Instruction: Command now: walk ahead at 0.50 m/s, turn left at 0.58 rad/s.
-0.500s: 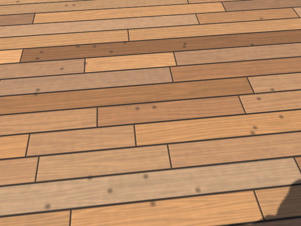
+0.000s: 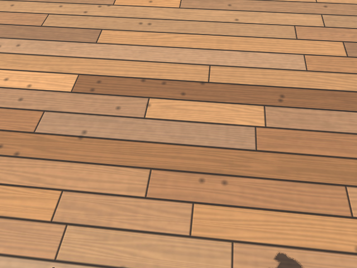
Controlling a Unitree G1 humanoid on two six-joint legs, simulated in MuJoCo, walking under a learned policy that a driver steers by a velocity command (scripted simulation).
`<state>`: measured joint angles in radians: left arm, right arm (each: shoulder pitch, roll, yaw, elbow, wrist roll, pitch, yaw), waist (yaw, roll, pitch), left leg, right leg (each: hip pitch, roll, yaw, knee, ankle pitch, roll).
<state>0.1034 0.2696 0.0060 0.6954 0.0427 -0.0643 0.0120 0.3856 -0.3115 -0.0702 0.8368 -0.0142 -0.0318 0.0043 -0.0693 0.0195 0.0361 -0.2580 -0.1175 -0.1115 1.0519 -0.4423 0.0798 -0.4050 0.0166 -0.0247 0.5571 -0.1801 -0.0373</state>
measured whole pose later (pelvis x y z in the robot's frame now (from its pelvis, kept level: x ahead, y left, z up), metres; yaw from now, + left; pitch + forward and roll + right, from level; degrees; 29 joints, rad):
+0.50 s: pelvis +0.25 +0.05 +0.00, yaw +7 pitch +1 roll -1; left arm 0.44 0.23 0.03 0.92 0.00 -0.05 -0.01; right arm 0.08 -0.23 -0.01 0.73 -0.05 -0.06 0.02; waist 0.07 -0.01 0.05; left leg -0.38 -0.01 0.08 0.56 -0.20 0.07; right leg -0.24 -0.03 -0.03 1.01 -0.43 -0.05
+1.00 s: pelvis +0.50 +0.03 -0.01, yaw -9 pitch +1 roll +1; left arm 0.09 0.25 0.06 0.76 0.03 -0.03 -0.03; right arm 0.34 -0.23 -0.04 0.91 -0.01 -0.05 -0.02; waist -0.03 0.00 0.08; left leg -0.17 0.06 0.15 1.08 -0.50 -0.02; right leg -0.48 0.06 -0.10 0.64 -0.18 -0.13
